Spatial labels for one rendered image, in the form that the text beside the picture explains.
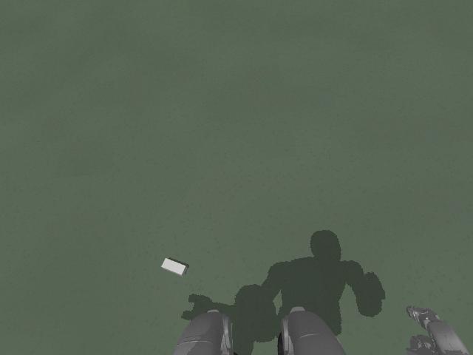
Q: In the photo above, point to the right robot hand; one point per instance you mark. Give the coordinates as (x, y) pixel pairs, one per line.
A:
(443, 338)

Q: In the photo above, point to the small box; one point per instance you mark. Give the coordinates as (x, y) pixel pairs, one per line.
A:
(174, 267)

